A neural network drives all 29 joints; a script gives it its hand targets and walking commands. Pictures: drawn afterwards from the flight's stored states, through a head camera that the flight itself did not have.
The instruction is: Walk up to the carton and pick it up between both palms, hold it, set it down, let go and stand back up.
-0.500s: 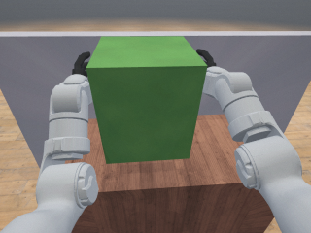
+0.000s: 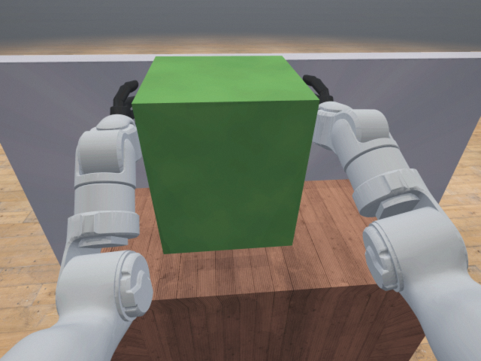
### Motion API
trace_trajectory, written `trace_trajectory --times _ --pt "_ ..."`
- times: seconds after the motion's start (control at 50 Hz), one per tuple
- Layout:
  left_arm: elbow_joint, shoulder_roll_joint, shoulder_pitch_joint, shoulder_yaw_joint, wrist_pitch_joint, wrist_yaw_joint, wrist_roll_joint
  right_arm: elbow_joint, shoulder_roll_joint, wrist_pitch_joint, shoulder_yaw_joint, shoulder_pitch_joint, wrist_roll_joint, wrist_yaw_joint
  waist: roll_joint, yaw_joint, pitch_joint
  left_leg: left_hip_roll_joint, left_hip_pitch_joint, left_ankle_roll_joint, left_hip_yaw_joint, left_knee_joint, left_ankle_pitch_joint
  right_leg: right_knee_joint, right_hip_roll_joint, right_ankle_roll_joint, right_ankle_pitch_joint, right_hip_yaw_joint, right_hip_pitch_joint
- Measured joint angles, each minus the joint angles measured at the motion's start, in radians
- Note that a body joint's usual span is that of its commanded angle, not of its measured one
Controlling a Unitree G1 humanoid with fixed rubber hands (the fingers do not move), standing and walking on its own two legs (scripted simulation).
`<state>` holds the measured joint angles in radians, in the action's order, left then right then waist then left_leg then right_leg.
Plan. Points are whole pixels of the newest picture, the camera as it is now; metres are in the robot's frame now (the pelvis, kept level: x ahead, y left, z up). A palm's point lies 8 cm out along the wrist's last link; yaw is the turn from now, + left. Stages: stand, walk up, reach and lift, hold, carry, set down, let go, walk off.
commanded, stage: hold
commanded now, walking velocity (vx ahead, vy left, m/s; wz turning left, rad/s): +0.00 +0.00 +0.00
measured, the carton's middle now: (224, 151) +0.37 +0.01 +0.25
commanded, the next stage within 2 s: set down in 1.10 s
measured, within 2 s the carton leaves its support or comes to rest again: neither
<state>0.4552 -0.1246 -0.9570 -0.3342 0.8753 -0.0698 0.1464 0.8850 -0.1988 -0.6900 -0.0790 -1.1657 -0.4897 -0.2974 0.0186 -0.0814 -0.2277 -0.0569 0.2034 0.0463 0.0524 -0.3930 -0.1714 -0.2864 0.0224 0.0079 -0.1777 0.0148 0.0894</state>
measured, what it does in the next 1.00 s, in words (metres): stands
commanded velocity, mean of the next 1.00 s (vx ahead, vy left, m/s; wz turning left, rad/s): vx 0.00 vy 0.00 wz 0.00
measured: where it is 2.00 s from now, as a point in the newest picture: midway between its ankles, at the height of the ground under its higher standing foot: outside the picture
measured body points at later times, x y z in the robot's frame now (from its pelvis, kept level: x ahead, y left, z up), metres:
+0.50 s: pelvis +0.00 +0.00 +0.00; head -0.09 +0.02 +0.44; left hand +0.39 +0.16 +0.30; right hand +0.39 -0.14 +0.30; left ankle +0.03 +0.14 -0.75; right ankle -0.01 -0.12 -0.75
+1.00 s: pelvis +0.01 +0.00 +0.00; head -0.08 +0.01 +0.44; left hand +0.39 +0.17 +0.29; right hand +0.39 -0.14 +0.30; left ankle +0.03 +0.14 -0.75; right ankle -0.01 -0.12 -0.75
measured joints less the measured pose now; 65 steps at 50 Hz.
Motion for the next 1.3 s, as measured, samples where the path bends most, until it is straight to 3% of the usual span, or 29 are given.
trace_trajectory --times 0.16,0.44,0.86,1.1,1.2,1.3 --pt "0.071 -0.021 -0.039 0.009 -0.031 0.001 -0.014 0.010 0.006 0.011 0.016 0.000 0.023 0.003 0.009 0.009 0.001 0.000 0.007 -0.002 0.005 0.002 0.004 0.013 0.001 0.000 0.008 0.004 0.000" --pt "0.000 -0.005 0.009 0.028 -0.015 -0.002 -0.005 -0.036 0.000 0.006 0.007 0.034 0.003 -0.001 0.001 -0.006 0.015 0.003 0.007 -0.001 0.006 -0.008 -0.003 0.012 -0.002 0.002 0.006 0.005 -0.005" --pt "0.015 -0.004 0.005 0.016 -0.018 -0.009 -0.013 -0.017 0.002 0.008 0.000 0.027 0.008 0.003 -0.002 0.007 0.006 -0.001 -0.002 0.001 0.004 0.000 -0.008 0.015 0.002 -0.002 -0.001 0.002 -0.011" --pt "-0.056 0.003 0.040 0.014 -0.001 0.005 -0.002 -0.097 0.002 -0.002 -0.020 0.072 -0.009 -0.014 -0.002 -0.008 0.034 0.003 -0.021 -0.002 0.009 -0.006 -0.009 0.011 -0.001 0.003 -0.003 0.007 -0.032" --pt "0.018 -0.005 -0.001 -0.008 -0.028 0.009 -0.004 -0.032 0.010 0.003 0.006 0.023 0.016 -0.011 0.001 0.001 0.033 0.004 -0.008 -0.005 0.002 -0.003 -0.002 0.006 -0.003 0.004 0.004 -0.001 -0.013" --pt "0.101 -0.019 -0.069 -0.030 -0.131 0.000 -0.006 0.042 0.032 0.091 0.089 -0.040 0.090 0.020 0.001 0.008 0.021 0.008 0.016 -0.006 0.000 0.005 0.010 -0.002 -0.007 0.005 0.006 -0.003 0.019"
